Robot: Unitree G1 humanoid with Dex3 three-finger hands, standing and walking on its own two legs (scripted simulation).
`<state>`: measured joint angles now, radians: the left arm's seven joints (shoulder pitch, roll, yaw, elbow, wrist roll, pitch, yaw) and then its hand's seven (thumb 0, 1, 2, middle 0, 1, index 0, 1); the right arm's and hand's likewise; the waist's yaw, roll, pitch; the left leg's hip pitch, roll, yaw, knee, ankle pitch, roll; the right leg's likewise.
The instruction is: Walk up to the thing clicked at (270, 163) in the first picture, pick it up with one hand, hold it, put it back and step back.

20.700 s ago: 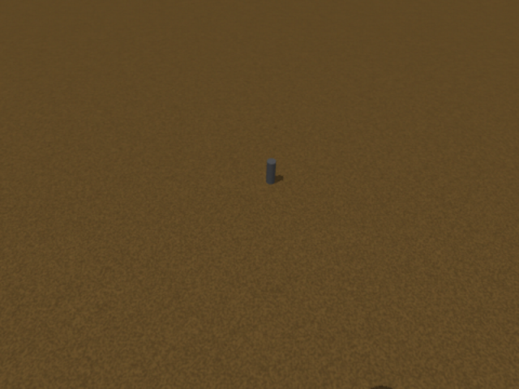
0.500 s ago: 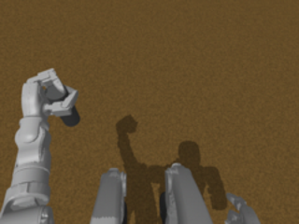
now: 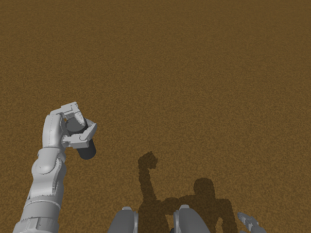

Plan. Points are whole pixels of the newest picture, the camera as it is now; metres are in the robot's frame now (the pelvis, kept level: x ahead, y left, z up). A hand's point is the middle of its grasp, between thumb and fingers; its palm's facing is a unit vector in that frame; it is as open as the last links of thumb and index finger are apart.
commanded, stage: lift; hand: left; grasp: from the side
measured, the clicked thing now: (82, 139) +0.37 +0.21 -0.02
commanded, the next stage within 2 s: hold in 0.70 s
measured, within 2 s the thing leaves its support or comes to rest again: neither
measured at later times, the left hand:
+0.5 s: hand (80, 115) +0.38 +0.18 +0.10, palm faces +0.08 -1.00 -0.02, open 5.1 cm
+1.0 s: hand (84, 110) +0.37 +0.16 +0.12, palm faces +0.07 -1.00 +0.00, open 5.1 cm
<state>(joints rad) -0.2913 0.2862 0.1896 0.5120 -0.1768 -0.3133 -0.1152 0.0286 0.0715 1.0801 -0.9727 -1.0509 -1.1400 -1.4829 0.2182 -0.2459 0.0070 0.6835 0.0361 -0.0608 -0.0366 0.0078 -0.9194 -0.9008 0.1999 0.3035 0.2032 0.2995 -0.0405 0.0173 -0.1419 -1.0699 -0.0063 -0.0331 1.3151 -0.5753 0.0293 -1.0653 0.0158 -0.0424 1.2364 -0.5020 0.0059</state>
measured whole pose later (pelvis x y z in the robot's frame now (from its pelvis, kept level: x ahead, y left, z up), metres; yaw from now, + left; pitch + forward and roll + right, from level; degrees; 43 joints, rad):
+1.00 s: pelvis +0.03 -0.02 +0.07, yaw +1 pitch +9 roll -1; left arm -0.17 0.22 0.16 0.46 -0.20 -0.33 -0.12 0.03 0.07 1.08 -0.97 -1.05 -1.14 -1.41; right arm 0.25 -0.23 0.00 0.67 0.02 -0.06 -0.04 0.01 -0.92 -0.90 0.20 0.30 0.20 0.30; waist -0.02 0.01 -0.07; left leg -0.61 0.00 -0.02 0.92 -0.47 0.01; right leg -0.62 0.02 -0.03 0.88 -0.41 -0.01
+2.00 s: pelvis +0.03 -0.01 +0.08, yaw +1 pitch +6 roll -1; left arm -0.11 0.21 0.14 0.41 -0.20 -0.34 -0.09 0.03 0.07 1.08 -0.97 -1.05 -1.14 -1.39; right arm 0.25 -0.23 0.00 0.68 0.02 -0.07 -0.03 0.01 -0.92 -0.90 0.20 0.30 0.20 0.30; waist -0.01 0.01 -0.04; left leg -0.54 -0.01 -0.02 0.86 -0.43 0.02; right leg -0.55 0.01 -0.02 0.82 -0.38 0.00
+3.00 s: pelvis +0.03 -0.01 +0.08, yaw +1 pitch +6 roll -1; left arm -0.14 0.21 0.15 0.44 -0.18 -0.35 -0.08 0.03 0.07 1.08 -0.97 -1.06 -1.14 -1.37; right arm 0.25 -0.22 0.00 0.68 0.02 -0.07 -0.03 0.01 -0.92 -0.91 0.20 0.30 0.20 0.30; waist -0.02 0.00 -0.05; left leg -0.54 -0.01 -0.02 0.86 -0.43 0.02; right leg -0.55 0.01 -0.02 0.82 -0.38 0.00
